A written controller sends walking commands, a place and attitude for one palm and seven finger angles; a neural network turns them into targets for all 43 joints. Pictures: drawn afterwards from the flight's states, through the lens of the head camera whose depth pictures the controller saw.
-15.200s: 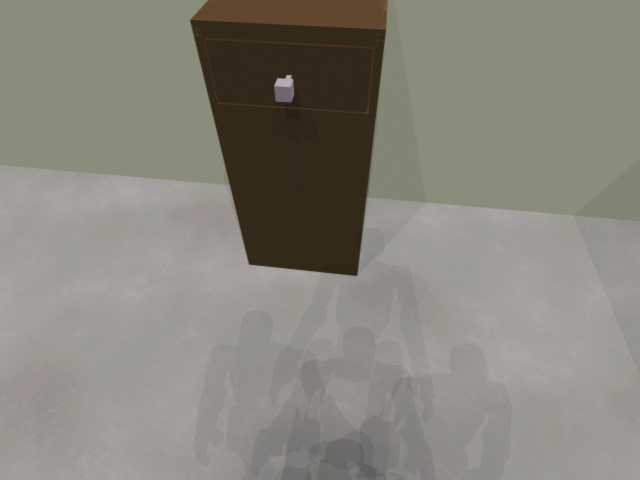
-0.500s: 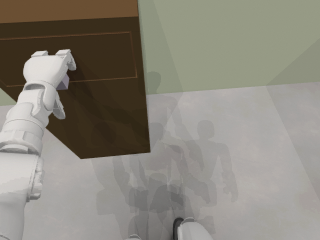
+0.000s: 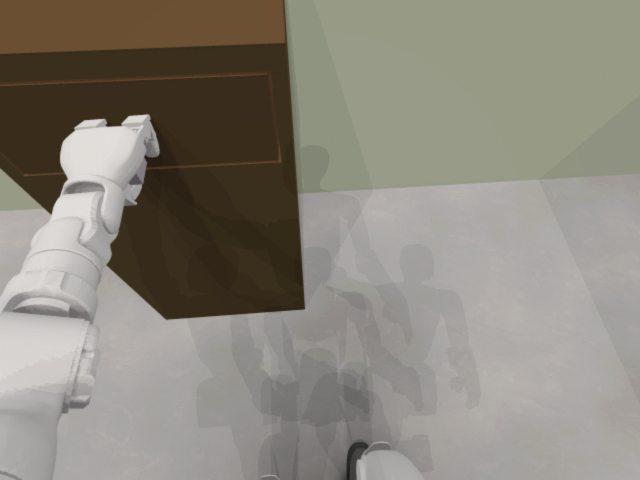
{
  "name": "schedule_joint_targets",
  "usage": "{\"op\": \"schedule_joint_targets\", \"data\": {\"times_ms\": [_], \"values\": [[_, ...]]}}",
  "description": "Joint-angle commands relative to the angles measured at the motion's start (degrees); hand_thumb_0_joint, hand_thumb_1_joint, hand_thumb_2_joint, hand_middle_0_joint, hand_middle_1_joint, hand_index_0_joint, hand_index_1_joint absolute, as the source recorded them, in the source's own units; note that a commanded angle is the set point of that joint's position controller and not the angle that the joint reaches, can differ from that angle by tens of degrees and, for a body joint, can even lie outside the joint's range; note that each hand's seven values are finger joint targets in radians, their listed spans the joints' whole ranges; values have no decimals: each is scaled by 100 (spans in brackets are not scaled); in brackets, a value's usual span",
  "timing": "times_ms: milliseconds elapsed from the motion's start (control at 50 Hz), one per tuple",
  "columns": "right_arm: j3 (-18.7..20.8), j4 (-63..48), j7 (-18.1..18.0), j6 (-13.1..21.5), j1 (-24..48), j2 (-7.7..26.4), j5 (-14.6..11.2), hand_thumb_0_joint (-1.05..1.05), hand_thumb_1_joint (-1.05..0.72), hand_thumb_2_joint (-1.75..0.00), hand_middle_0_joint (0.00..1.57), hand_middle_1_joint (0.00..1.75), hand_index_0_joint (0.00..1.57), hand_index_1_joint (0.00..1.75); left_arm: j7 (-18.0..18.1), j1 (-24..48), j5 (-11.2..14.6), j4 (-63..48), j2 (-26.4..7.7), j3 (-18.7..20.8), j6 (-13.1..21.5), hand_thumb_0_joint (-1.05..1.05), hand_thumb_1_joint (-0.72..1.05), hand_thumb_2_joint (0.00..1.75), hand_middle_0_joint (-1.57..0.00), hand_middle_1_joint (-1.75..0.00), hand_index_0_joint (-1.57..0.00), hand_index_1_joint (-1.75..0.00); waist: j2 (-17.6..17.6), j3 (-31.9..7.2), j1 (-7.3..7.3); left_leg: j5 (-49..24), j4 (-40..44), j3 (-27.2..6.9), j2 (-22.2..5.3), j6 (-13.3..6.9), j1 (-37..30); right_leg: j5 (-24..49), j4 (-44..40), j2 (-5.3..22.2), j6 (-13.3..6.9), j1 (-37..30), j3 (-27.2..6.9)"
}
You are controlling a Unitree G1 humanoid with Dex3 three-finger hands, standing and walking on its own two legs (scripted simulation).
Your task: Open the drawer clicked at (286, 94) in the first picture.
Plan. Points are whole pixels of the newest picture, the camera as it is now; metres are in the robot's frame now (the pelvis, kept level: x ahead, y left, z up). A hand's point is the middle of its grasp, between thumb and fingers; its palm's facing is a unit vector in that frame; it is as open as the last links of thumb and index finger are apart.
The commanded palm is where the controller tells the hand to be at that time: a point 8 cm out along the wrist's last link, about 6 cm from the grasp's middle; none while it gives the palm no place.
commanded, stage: close the thumb around the handle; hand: left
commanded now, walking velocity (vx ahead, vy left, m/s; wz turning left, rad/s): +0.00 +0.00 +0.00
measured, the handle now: (127, 153) +0.53 +0.24 +0.06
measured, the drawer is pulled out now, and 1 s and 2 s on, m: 0.00 0.04 0.02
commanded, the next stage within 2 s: pull the drawer open in 0.16 s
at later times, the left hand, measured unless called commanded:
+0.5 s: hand (124, 183) +0.49 +0.24 +0.04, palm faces -0.07 -0.02 -1.00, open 7.3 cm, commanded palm +0.46 +0.24 +0.10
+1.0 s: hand (120, 206) +0.45 +0.24 +0.04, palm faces -0.03 -0.03 -1.00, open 7.2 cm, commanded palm +0.44 +0.24 +0.10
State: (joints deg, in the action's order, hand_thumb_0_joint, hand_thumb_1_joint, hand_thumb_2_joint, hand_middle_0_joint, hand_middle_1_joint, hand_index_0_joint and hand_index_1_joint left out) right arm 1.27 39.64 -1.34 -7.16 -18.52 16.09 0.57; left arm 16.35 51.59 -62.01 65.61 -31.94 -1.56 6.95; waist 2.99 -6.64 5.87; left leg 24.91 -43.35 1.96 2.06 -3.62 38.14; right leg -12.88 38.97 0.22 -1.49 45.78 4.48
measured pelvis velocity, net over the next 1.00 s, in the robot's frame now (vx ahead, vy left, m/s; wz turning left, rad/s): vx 0.04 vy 0.01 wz -0.02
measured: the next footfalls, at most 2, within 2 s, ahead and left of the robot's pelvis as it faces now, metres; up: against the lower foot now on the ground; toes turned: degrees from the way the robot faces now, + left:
none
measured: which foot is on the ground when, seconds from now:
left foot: down 0.00-1.00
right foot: down 0.00-1.00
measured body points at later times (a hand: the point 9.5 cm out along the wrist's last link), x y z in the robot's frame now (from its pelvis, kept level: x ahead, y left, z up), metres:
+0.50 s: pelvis +0.00 -0.01 +0.00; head +0.12 -0.02 +0.44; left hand +0.49 +0.24 +0.09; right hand +0.02 -0.29 -0.13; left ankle -0.05 +0.08 -0.71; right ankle +0.05 -0.11 -0.71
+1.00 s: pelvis +0.04 +0.01 +0.01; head +0.12 -0.01 +0.46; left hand +0.45 +0.24 +0.09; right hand +0.14 -0.26 -0.13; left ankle -0.05 +0.08 -0.70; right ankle +0.05 -0.11 -0.71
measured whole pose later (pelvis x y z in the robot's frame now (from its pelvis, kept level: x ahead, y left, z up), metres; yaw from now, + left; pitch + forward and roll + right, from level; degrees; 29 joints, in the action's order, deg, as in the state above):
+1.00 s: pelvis +0.04 +0.01 +0.01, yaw -1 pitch +17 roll -1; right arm 3.3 37.7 0.5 -8.3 -13.9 15.4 0.0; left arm 16.2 28.3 -59.7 39.3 -25.6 -2.4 3.7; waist 4.4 -7.5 0.2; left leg 24.5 -36.7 1.9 2.3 -3.2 27.6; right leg -14.5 34.3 -0.4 -0.8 36.4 3.3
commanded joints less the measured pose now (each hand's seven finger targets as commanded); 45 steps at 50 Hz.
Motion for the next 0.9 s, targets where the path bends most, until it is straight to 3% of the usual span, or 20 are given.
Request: {"op": "schedule_joint_targets", "data": {"times_ms": [0, 60, 80, 180, 240, 300, 360, 400, 440, 500, 520, 560, 620, 640, 660, 720, 760, 780, 880], "values": [[359, -246, -138, 139, -855, 895, 64, 0, -90, -90, 20, 30, 20, 30, 230, 2967, 38, -1522, -1729, 413, 242, 0, 90, 90, -40, -135, -40, -135, 391, -2711, 190, -2508, 443, -438, -32, 247, -815, 1223, -89, -145, -57, -2105, -429], [352, -193, -136, 182, -877, 927, 77, 0, -90, -90, 20, 30, 20, 30, 273, 2923, 24, -1390, -1684, 405, 260, 0, 90, 90, -40, -135, -40, -135, 300, -2484, 229, -2352, 418, -447, -47, 240, -692, 1090, -84, -152, -58, -1928, -410], [364, -188, -138, 182, -872, 939, 83, 0, -90, -90, 20, 30, 20, 30, 287, 2869, 10, -1396, -1760, 493, 278, 0, 90, 90, -40, -135, -40, -135, 163, -2574, 216, -2438, 393, -457, -46, 236, -693, 1163, -77, -160, -63, -1990, -407], [383, -137, -121, 194, -902, 946, 114, 0, -90, -90, 20, 30, 20, 30, 359, 2894, -4, -1534, -1853, 586, 295, 0, 90, 90, -40, -135, -40, -135, 268, -2835, 179, -2663, 313, -409, -33, 240, -681, 1424, -18, -151, -62, -2134, -450], [353, -113, -125, 180, -874, 951, 84, 0, -90, -90, 20, 30, 20, 30, 330, 2779, 15, -1367, -1962, 617, 228, 0, 90, 90, -40, -135, -40, -135, 177, -2576, 180, -2353, 367, -369, -14, 201, -395, 1380, -43, -130, -49, -2242, -481], [385, -148, -108, 175, -852, 929, 86, 0, -90, -90, 20, 30, 20, 30, 302, 2376, 58, -1410, -1834, 611, 257, 0, 90, 90, -40, -135, -40, -135, 240, -2813, 60, -2523, 395, -339, -17, 197, -532, 1501, -49, -130, -53, -2406, -493], [364, -188, -109, 154, -754, 934, 48, 0, -90, -90, 20, 30, 20, 30, 262, 2164, 86, -1437, -1879, 651, 247, 0, 90, 90, -40, -135, -40, -135, 172, -2628, -16, -2326, 484, -304, -22, 179, -402, 1443, -74, -120, -58, -2499, -505], [398, -227, -98, 147, -753, 892, 44, 0, -90, -90, 20, 30, 20, 30, 227, 1918, 128, -1515, -1612, 528, 285, 0, 90, 90, -40, -135, -40, -135, 188, -2705, -57, -2570, 493, -301, -45, 192, -543, 1584, -80, -118, -63, -2566, -501], [400, -266, -91, 124, -676, 924, 46, 0, -90, -90, 20, 30, 20, 30, 203, 1636, 153, -1719, -1851, 768, 319, 0, 90, 90, -40, -135, -40, -135, 136, -2835, -186, -2746, 506, -271, -53, 181, -569, 1764, -51, -124, -58, -2750, -517], [433, -325, -72, 104, -625, 870, 34, 0, -90, -90, 20, 30, 20, 30, 175, 1235, 203, -1912, -1513, 624, 352, 0, 90, 90, -40, -135, -40, -135, 128, -2833, -245, -3095, 544, -270, -99, 196, -716, 1949, -71, -114, -63, -2819, -521], [435, -328, -56, 89, -601, 890, 25, 0, -90, -90, 20, 30, 20, 30, 168, 952, 226, -1951, -1625, 784, 349, 0, 90, 90, -40, -135, -40, -135, 47, -2759, -345, -3244, 568, -278, -110, 199, -695, 2008, -64, -127, -66, -2861, -503], [447, -377, -48, 62, -523, 884, 11, 0, -90, -90, 20, 30, 20, 30, 169, 743, 225, -2109, -1535, 764, 321, 0, 90, 90, -40, -135, -40, -135, -104, -2652, -352, -3299, 619, -259, -124, 187, -704, 2077, -107, -133, -51, -2910, -497], [474, -424, -15, 40, -442, 857, 8, 0, -90, -90, 20, 30, 20, 30, 208, 374, 215, -2481, -1464, 802, 297, 0, 90, 90, -40, -135, -40, -135, 56, -2735, -470, -3814, 639, -276, -150, 224, -902, 2271, -89, -129, -69, -2963, -499], [486, -447, 2, 38, -404, 838, 5, 0, -90, -90, 20, 30, 20, 30, 225, 308, 203, -2605, -1302, 686, 271, 0, 90, 90, -40, -135, -40, -135, 139, -2672, -442, -3945, 646, -285, -169, 249, -1030, 2271, -120, -137, -72, -2886, -482], [485, -456, 20, 27, -373, 837, -1, 0, -90, -90, 20, 30, 20, 30, 246, 83, 199, -2635, -1347, 785, 222, 0, 90, 90, -40, -135, -40, -135, 58, -2605, -517, -4097, 656, -298, -182, 259, -1027, 2292, -116, -141, -80, -2901, -472], [514, -479, 55, 7, -304, 820, -13, 0, -90, -90, 20, 30, 20, 30, 305, -14, 180, -2893, -1006, 574, 86, 0, 90, 90, -40, -135, -40, -135, 48, -2475, -434, -4455, 653, -358, -226, 313, -1327, 2300, -158, -162, -65, -2726, -389], [506, -495, 83, 4, -247, 826, -19, 0, -90, -90, 20, 30, 20, 30, 326, -112, 182, -3007, -1004, 587, -28, 0, 90, 90, -40, -135, -40, -135, 32, -2443, -465, -4434, 682, -365, -222, 335, -1384, 2255, -189, -161, -66, -2763, -378], [512, -515, 80, 1, -206, 828, -4, 0, -90, -90, 20, 30, 20, 30, 338, -100, 207, -3238, -1067, 652, -51, 0, 90, 90, -40, -135, -40, -135, 53, -2617, -502, -4645, 680, -366, -227, 333, -1459, 2402, -182, -146, -82, -2882, -409], [500, -590, 118, 5, -1, 776, -41, 0, -90, -90, 20, 30, 20, 30, 276, -536, 269, -3648, -658, 424, -259, 0, 90, 90, -40, -135, -40, -135, 23, -2433, -494, -5029, 714, -487, -279, 396, -1829, 2366, -235, -146, -62, -2786, -327]]}}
